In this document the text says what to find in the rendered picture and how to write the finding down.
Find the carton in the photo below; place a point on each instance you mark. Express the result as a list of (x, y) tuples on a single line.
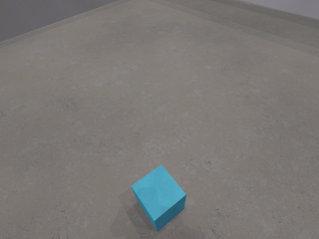
[(160, 197)]

